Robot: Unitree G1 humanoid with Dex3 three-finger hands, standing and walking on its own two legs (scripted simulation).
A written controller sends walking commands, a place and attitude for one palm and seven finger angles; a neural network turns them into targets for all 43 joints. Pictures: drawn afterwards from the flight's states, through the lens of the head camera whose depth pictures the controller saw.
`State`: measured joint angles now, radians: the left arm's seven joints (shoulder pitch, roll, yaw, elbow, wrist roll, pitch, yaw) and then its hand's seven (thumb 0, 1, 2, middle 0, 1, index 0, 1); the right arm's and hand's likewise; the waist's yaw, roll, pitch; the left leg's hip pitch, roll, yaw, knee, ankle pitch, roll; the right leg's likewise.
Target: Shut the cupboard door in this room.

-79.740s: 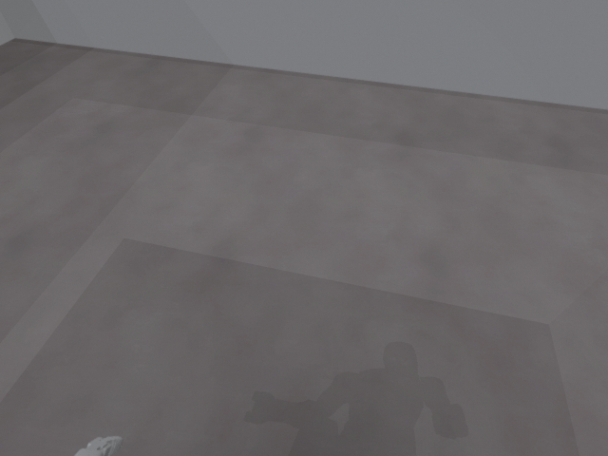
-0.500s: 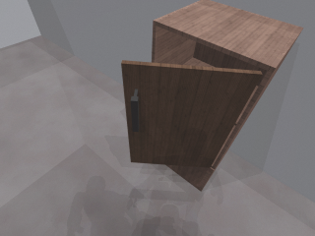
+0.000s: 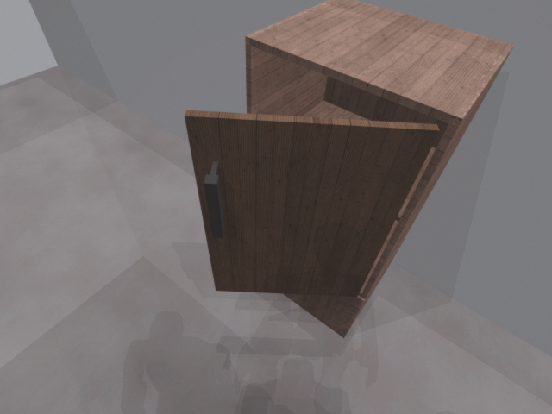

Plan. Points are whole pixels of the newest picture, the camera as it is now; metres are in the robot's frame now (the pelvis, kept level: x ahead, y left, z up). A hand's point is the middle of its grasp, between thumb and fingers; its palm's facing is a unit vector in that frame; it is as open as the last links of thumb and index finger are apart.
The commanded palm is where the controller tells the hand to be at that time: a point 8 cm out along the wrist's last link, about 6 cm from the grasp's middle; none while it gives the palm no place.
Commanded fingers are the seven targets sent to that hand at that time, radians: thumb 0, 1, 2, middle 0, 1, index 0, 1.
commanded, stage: shuffle to correct the standing spot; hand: left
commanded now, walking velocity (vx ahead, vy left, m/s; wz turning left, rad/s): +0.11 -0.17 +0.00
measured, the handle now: (216, 200) +0.49 +0.14 -0.01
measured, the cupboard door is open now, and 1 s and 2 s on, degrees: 36 36 36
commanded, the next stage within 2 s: come to a stop and stand still in 0.02 s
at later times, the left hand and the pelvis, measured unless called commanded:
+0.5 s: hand out of the picture +0.02 +0.14 -0.19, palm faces +0.03 -0.99 -0.14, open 7.4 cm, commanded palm none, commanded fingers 0.00 0.90 0.90 -0.20 -0.30 -0.20 -0.30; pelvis +0.02 -0.01 +0.00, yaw -1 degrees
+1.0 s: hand out of the picture +0.00 +0.19 -0.16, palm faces -0.04 -0.96 -0.27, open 7.4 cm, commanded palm none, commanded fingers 0.00 0.90 0.90 -0.20 -0.30 -0.20 -0.30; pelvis -0.01 -0.01 +0.00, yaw -1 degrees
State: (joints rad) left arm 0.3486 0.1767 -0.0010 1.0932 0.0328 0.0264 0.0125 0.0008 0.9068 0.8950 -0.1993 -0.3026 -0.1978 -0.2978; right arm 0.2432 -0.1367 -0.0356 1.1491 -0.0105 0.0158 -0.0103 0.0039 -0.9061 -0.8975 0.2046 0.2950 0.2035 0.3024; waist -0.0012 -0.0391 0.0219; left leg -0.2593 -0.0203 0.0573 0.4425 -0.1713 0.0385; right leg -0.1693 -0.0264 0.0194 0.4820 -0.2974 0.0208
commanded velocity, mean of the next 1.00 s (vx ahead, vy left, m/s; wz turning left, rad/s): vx -0.03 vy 0.00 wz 0.00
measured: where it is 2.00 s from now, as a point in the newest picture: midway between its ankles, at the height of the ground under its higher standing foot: outside the picture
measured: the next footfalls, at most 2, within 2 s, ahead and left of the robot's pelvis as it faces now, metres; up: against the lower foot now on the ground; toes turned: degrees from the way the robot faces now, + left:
none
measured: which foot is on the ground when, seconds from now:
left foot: down 0.00-1.00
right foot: down 0.00-1.00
